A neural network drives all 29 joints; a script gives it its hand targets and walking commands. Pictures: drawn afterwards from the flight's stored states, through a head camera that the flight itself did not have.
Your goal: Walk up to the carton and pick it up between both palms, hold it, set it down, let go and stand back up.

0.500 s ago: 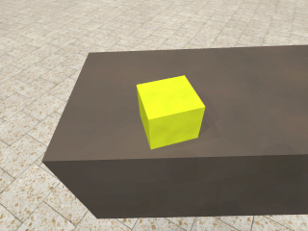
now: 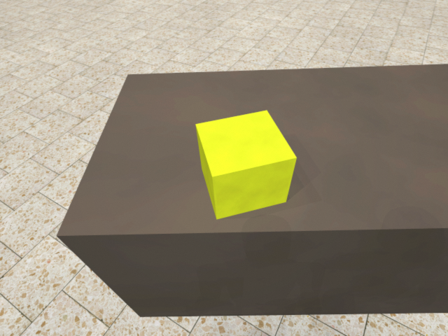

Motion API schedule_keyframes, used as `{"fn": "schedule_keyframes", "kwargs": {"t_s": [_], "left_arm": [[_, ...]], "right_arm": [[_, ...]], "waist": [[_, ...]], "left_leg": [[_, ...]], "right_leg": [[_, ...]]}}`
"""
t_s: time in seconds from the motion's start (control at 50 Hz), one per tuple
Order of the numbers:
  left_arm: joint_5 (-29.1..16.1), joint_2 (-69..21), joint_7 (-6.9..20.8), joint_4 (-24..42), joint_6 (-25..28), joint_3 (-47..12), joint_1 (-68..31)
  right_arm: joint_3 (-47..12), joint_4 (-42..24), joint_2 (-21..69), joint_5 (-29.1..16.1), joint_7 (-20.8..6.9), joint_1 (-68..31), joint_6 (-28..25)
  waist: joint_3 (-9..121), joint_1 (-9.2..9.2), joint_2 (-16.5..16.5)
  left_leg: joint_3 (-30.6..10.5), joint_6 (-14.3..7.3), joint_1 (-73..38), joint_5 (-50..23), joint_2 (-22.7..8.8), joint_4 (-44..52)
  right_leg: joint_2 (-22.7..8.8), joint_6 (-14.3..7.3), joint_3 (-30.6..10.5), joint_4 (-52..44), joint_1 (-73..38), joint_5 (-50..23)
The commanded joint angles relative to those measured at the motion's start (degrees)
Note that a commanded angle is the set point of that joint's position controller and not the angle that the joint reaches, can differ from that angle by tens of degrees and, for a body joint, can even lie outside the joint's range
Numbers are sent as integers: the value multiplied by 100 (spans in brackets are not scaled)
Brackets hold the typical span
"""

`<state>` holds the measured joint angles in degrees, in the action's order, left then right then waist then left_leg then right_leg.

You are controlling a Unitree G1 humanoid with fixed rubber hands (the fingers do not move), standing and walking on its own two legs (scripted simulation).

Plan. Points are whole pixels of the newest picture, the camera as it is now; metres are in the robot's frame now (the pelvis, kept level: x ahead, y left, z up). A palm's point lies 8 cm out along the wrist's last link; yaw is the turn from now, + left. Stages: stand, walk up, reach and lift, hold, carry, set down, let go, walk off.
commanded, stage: stand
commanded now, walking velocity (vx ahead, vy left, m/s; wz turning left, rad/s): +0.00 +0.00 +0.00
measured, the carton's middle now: (242, 164) +0.47 -0.01 +0.01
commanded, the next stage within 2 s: none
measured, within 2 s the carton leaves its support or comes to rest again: neither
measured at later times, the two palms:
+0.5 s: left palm out of the picture +0.02 +0.23 -0.14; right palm out of the picture +0.01 -0.24 -0.13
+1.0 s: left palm out of the picture +0.02 +0.23 -0.14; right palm out of the picture +0.01 -0.24 -0.13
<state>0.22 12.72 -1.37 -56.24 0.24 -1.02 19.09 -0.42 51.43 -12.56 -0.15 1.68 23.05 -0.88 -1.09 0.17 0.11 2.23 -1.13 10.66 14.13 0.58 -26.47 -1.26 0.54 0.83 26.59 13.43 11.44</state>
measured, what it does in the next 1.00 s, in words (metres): stands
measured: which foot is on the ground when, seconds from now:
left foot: down 0.00-1.00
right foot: down 0.00-1.00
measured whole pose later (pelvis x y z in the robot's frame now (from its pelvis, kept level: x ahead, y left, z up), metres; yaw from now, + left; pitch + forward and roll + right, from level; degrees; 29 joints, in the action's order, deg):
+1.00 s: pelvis +0.01 +0.00 +0.00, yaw +0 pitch -2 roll +0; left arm 0.0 11.2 -2.2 -58.7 0.3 -0.9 18.0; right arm -0.3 56.3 -10.5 -0.2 2.4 20.1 -0.8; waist -1.9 0.0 0.1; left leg 2.0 -0.9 8.5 14.1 0.4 -24.1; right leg -1.1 0.4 1.0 24.6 11.4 11.7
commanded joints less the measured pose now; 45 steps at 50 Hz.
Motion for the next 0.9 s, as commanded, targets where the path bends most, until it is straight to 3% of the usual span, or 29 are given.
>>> {"fn": "schedule_keyframes", "kwargs": {"t_s": [0.0, 0.48, 0.56, 0.64, 0.7, 0.72, 0.82, 0.84, 0.88], "left_arm": [[10, 647, -46, 208, 77, 163, 286], [-7, 524, -98, 10, 90, 111, 292], [-27, 548, -103, -29, 92, 122, 298], [-3, 503, -112, -33, 87, 138, 293], [-15, 567, -128, -20, 95, 150, 239], [-25, 479, -128, 14, 88, 146, 245], [-17, 484, -110, -73, 54, 160, 287], [-31, 497, -114, -64, 58, 162, 233], [-28, 466, -112, -70, 73, 152, 346]], "right_arm": [[203, -172, -719, 22, 31, 409, -81], [158, 144, -534, -5, 73, 229, -75], [152, 162, -517, -4, 85, 292, -71], [153, 186, -511, -24, 101, 185, -86], [154, 205, -452, -4, 99, 164, -86], [153, 201, -503, -8, 105, 175, -94], [147, 283, -450, -11, 110, 179, -40], [147, 272, -442, 10, 108, 263, -52], [168, 315, -531, 4, 107, 193, -55]], "waist": [[-321, -5, 148], [-481, -44, -117], [-374, -13, 55], [-390, 2, -174], [-209, -25, 74], [-201, -39, 16], [-482, -46, -7], [-489, 24, 87], [-386, -38, 87]], "left_leg": [[-721, -34, 341, 193, -611, 683], [-641, -6, 202, -533, -605, 657], [-651, -16, 131, -573, -605, 658], [-651, -11, 158, -645, -629, 678], [-686, -11, 21, -824, -650, 679], [-658, -6, 6, -867, -656, 691], [-622, 2, 167, -284, -608, 776], [-654, -3, 134, -343, -638, 785], [-623, -11, 170, -337, -628, 777]], "right_leg": [[-414, -95, -583, -614, 50, 232], [-463, -89, -564, -614, -66, -509], [-453, -113, -560, -615, -89, -505], [-487, -135, -583, -619, -207, -631], [-453, -124, -506, -595, -255, -655], [-467, -117, -516, -586, -290, -692], [-433, -102, -569, -725, -40, -160], [-437, -112, -567, -698, -91, -236], [-469, -120, -565, -705, -169, -267]]}}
